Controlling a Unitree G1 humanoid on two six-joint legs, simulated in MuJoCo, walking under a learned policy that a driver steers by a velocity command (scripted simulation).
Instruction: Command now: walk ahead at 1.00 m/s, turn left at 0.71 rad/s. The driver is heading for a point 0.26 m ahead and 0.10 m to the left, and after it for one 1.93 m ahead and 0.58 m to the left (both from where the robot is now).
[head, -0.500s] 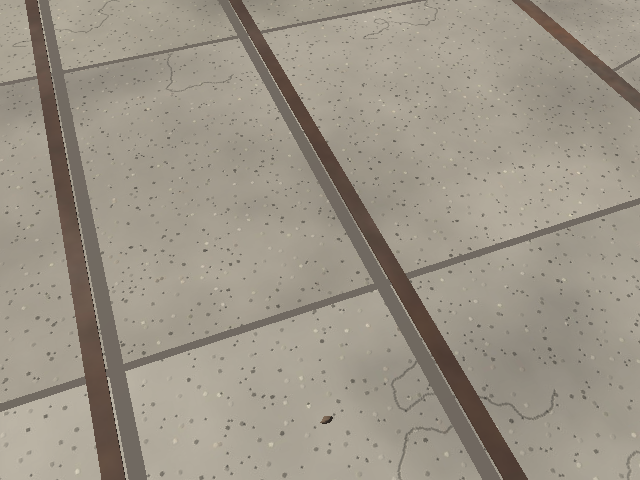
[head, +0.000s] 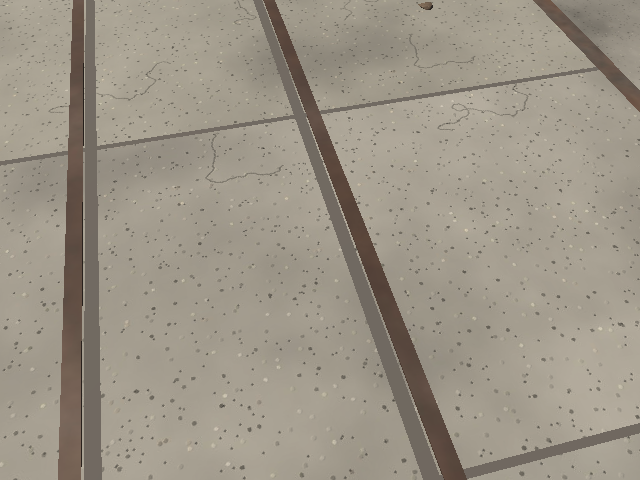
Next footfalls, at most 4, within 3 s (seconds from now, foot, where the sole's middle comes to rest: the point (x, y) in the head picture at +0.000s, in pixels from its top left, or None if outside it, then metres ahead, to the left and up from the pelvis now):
0.14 left None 0.35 0.06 -0.77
0.58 right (329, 421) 0.61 0.04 -0.77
0.90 left None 0.44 0.17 -0.77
1.30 right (392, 453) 0.55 -0.09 -0.77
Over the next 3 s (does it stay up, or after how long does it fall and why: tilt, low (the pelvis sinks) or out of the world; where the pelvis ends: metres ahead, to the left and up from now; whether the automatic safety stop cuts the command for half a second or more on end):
stays up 0.61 0.09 0.01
